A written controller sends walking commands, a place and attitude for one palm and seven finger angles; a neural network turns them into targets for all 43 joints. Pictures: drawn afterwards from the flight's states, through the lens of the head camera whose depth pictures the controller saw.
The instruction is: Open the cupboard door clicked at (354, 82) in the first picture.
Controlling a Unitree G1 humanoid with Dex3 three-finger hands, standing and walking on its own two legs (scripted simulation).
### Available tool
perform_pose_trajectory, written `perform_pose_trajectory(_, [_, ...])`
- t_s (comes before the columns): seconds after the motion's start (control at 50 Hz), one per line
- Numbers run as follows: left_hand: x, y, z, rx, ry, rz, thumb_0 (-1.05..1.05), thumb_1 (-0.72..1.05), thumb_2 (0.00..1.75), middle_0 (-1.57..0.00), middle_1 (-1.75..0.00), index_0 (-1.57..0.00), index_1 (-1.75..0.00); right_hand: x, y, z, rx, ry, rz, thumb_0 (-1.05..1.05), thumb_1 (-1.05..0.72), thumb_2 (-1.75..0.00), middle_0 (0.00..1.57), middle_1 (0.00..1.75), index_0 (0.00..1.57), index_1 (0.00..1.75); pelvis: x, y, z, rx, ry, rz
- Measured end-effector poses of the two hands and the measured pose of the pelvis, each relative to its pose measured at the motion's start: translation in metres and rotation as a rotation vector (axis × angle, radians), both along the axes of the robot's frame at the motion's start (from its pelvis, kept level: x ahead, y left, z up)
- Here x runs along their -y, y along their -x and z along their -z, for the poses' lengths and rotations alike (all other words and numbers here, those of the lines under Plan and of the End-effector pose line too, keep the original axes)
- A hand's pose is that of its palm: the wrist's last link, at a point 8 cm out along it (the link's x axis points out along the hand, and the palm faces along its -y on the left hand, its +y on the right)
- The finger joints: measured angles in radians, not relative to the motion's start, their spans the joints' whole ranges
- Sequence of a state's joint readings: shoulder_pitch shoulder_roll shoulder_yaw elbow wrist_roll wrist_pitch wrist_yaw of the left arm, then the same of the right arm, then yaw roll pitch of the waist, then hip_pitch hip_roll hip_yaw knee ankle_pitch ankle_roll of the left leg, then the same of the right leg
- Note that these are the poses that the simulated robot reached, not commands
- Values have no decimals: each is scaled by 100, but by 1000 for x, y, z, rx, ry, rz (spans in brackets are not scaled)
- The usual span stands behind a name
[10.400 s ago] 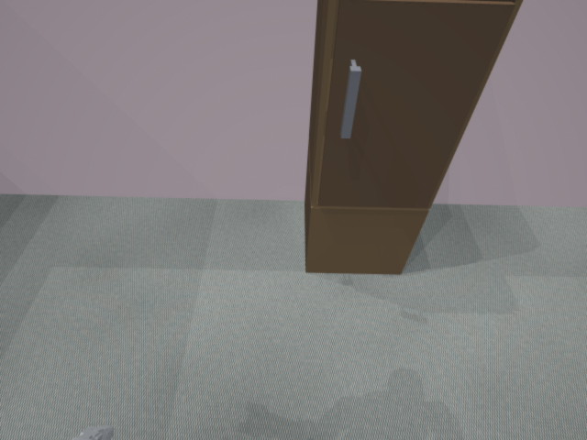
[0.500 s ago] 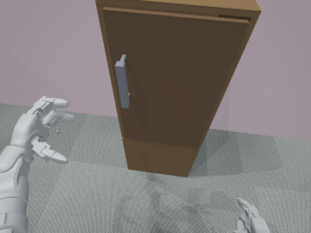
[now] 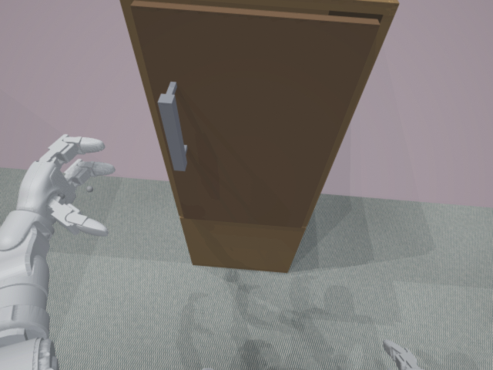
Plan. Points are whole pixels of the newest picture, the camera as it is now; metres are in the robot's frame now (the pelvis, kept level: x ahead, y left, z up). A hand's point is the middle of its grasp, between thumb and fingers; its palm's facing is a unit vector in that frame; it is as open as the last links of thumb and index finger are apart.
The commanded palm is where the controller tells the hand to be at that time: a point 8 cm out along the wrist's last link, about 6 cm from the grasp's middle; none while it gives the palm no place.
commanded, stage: move the hooked fingers beside the handle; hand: left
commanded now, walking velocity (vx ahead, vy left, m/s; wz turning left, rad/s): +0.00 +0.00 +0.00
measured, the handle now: (176, 129) +0.52 +0.15 +0.07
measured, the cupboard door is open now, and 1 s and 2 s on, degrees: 0 0 0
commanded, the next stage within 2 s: slide the fingers in behind the handle in 1.64 s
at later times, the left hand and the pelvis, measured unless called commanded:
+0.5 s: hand (119, 162) +0.43 +0.23 +0.09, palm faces -0.06 -1.00 -0.01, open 14.0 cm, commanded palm +0.41 +0.28 +0.08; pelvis +0.00 +0.01 +0.00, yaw -1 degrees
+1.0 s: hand (143, 139) +0.48 +0.20 +0.08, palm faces -0.06 -1.00 -0.02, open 14.0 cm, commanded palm +0.45 +0.26 +0.08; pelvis +0.00 +0.00 -0.01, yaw -2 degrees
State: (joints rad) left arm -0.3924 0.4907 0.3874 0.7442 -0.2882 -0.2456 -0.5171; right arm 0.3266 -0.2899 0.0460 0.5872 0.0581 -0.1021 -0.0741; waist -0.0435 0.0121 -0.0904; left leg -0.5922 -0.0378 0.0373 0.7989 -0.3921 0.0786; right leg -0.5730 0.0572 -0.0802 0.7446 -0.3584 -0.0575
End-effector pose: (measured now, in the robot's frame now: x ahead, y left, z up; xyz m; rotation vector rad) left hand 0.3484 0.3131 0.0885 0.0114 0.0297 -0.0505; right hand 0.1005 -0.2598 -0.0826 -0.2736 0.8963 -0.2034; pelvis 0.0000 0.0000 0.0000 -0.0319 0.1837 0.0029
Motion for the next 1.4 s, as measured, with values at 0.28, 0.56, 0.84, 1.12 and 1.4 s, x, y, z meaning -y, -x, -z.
perform_pose_trajectory(0.28, [16,-40,1,10,1,9,-1,-50,30,-30,-120,-30,-120,-6,19,7,-80,-12,39,1,-91,-90,21,30,21,30,-6,-2,2,-28,2,12])
perform_pose_trajectory(0.56, [32,-67,6,-4,6,0,-1,-50,30,-30,-120,-30,-120,-5,52,17,-207,-12,79,1,-91,-90,21,30,21,30,-8,0,5,-49,3,11])
perform_pose_trajectory(0.84, [48,-107,6,-2,0,4,-1,-50,30,-30,-120,-30,-120,3,88,24,-323,-1,135,0,-91,-90,21,30,21,30,-5,1,12,-96,5,18])
perform_pose_trajectory(1.12, [50,-109,12,-9,-2,-14,-1,-50,30,-30,-120,-30,-120,2,98,23,-369,-35,183,0,-91,-90,21,30,21,30,1,-8,10,-104,1,43])
perform_pose_trajectory(1.4, [39,-98,7,4,5,5,-1,-50,30,-30,-120,-30,-120,7,56,21,-287,-7,119,0,-91,-90,21,30,21,30,1,-9,10,-95,9,18])
